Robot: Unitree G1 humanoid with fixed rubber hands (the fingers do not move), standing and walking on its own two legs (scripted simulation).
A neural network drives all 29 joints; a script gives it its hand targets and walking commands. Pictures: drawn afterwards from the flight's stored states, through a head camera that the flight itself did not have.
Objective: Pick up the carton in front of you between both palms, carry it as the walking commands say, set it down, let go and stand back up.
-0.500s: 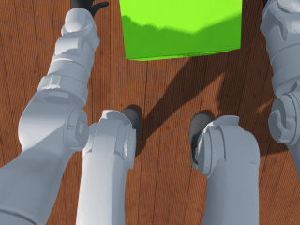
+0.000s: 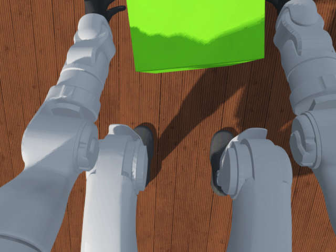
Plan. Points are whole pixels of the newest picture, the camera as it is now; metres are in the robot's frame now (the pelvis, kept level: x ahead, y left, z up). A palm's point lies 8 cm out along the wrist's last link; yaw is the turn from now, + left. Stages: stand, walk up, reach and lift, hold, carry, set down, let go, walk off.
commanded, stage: reach and lift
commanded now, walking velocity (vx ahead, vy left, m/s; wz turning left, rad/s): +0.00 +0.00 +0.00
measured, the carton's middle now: (191, 19) +0.53 -0.02 -0.25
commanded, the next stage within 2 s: none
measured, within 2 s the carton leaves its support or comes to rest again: leaves its support in 0.36 s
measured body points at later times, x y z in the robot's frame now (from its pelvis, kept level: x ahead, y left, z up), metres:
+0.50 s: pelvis +0.01 +0.00 -0.01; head +0.34 -0.03 +0.29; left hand +0.54 +0.13 -0.14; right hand +0.55 -0.17 -0.15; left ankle +0.12 +0.13 -0.34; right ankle +0.11 -0.13 -0.34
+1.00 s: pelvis +0.00 +0.01 +0.12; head +0.25 -0.02 +0.49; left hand +0.50 +0.13 +0.05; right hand +0.50 -0.18 +0.05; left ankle +0.12 +0.13 -0.34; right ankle +0.11 -0.13 -0.34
